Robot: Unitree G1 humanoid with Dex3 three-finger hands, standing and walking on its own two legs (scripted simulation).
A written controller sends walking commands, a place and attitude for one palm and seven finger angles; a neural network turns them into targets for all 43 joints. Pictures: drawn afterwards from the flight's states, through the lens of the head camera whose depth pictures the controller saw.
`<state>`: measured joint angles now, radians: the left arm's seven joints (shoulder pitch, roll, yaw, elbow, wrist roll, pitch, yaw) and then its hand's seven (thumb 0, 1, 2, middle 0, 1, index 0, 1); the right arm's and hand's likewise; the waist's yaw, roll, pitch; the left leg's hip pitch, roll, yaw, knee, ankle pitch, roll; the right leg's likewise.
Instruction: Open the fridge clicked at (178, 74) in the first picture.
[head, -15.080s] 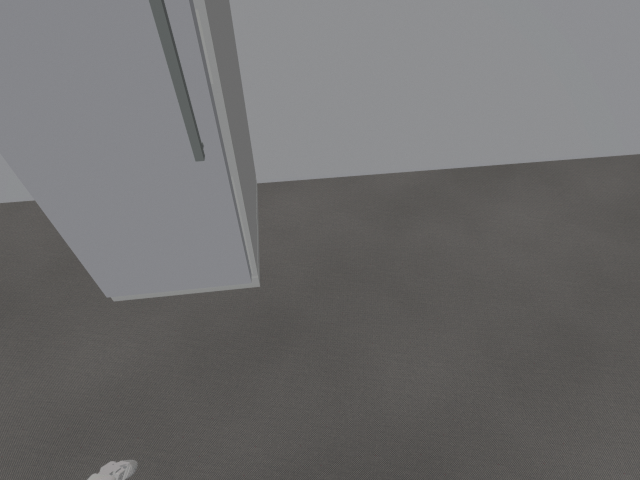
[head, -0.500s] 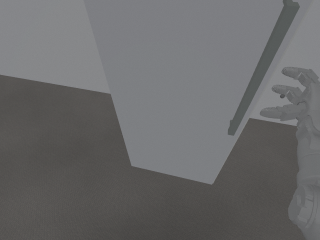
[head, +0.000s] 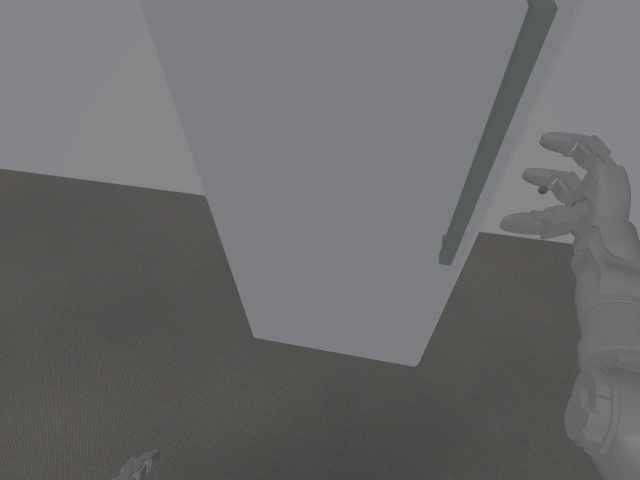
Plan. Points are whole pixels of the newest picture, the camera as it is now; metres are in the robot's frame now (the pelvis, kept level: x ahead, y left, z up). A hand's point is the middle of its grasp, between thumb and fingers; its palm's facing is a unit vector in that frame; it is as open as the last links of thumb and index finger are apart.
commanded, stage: move the hooked fingers beside the handle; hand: right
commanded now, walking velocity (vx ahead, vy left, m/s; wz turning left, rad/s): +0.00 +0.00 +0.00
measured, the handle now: (478, 161) +0.53 -0.14 +0.13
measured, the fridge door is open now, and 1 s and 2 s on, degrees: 0 0 0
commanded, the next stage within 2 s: feel for the door with the fingertips in 0.12 s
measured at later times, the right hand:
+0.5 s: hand (517, 183) +0.47 -0.18 +0.14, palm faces +0.08 +1.00 +0.02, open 14.0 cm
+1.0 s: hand (520, 177) +0.48 -0.18 +0.14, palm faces +0.10 +0.99 +0.01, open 13.8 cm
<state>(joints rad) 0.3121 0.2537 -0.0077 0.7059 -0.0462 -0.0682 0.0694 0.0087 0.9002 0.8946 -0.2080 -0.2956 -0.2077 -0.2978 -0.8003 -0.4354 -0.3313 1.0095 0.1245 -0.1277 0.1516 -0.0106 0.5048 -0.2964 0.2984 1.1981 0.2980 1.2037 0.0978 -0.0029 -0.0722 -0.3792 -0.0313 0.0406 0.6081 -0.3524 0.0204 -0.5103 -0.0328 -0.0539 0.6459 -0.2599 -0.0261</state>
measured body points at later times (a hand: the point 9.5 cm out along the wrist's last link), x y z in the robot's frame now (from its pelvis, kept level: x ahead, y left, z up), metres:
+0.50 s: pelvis +0.00 +0.00 +0.00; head +0.04 -0.01 +0.45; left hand +0.02 +0.28 -0.11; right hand +0.46 -0.23 +0.14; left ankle -0.03 +0.11 -0.72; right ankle +0.04 -0.10 -0.72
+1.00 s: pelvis -0.01 +0.01 +0.00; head +0.04 +0.00 +0.44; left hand +0.04 +0.28 -0.12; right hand +0.47 -0.23 +0.15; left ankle -0.03 +0.11 -0.72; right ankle +0.04 -0.10 -0.72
